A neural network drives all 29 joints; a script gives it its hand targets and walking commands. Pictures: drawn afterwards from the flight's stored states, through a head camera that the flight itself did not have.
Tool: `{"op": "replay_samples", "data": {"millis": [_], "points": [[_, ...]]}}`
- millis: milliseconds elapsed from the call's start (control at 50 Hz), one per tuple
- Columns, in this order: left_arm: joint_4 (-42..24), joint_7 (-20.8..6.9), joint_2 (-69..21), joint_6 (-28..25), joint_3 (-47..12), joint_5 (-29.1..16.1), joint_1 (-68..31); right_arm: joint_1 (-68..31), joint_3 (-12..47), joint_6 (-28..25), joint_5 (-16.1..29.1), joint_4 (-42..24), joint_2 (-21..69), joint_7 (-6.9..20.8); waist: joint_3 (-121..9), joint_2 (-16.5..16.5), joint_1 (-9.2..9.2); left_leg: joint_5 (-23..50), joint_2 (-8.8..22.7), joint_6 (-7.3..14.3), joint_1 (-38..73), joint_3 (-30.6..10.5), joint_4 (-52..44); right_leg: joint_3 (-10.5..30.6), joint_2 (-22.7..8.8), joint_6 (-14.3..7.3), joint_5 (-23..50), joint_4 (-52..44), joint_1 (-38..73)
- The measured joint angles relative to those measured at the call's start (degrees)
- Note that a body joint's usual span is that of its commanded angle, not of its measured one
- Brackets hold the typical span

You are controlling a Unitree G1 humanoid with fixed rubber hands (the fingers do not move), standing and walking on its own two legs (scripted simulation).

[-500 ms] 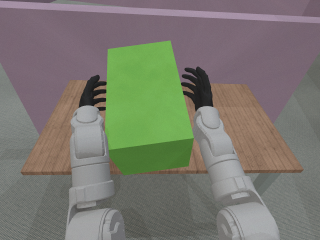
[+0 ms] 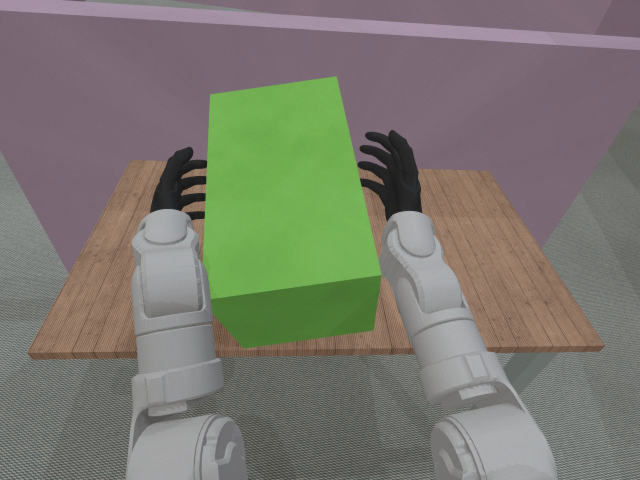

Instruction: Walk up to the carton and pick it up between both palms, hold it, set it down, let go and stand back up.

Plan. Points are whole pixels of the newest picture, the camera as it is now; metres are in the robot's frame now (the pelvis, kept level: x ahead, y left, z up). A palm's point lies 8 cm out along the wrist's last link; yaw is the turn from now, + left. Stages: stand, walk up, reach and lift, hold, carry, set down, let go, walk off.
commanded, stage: hold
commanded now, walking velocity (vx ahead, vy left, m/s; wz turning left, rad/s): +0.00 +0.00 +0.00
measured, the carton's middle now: (290, 210) +0.41 +0.01 +0.14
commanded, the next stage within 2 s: none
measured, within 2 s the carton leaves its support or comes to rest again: neither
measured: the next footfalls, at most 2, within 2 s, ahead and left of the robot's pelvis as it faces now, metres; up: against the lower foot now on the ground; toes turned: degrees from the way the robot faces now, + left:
none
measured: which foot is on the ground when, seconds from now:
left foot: down 0.00-1.00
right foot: down 0.00-1.00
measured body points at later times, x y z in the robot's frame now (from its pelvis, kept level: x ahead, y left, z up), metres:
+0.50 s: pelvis -0.01 -0.01 +0.00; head -0.05 +0.01 +0.45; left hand +0.36 +0.14 +0.19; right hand +0.36 -0.13 +0.20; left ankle +0.04 +0.13 -0.75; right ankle +0.01 -0.11 -0.75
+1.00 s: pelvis -0.01 +0.00 +0.00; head -0.03 +0.03 +0.45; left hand +0.37 +0.15 +0.18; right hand +0.36 -0.12 +0.20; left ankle +0.04 +0.13 -0.75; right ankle +0.01 -0.11 -0.75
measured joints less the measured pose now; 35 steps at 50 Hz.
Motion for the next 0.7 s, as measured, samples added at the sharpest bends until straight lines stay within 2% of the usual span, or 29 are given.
{"op": "replay_samples", "data": {"millis": [160,340,560,700], "points": [[-4.6,1.4,-0.6,0.7,-2.5,-1.0,3.7,3.0,2.6,-0.2,2.6,-3.6,-1.0,-0.3,0.3,0.2,-0.35,-0.7,-0.1,0.4,-0.7,0.1,1.3,0.0,-0.1,0.4,0.4,-0.5,0.2],[-2.4,2.4,-1.5,0.4,-2.2,-0.8,2.8,2.5,0.7,0.2,0.7,-2.1,-0.9,1.0,-0.1,1.0,0.28,0.5,0.1,0.1,-1.4,-0.1,0.6,-0.1,0.1,-0.2,0.5,0.6,-1.4],[2.6,0.6,-0.7,-0.6,1.4,0.6,-1.5,-1.1,-1.3,0.7,-1.8,0.9,0.3,0.3,-0.6,1.3,0.47,1.7,0.5,0.0,-1.1,0.0,-0.7,-0.3,0.4,-0.9,0.4,1.5,-2.1],[3.2,-0.2,-0.4,-0.7,2.2,1.2,-2.2,-1.9,-2.1,0.3,-2.8,2.2,0.9,0.5,-0.6,0.6,0.52,1.7,0.5,-0.3,-0.5,0.4,-1.1,-0.2,0.3,-0.9,0.3,1.4,-1.7]]}}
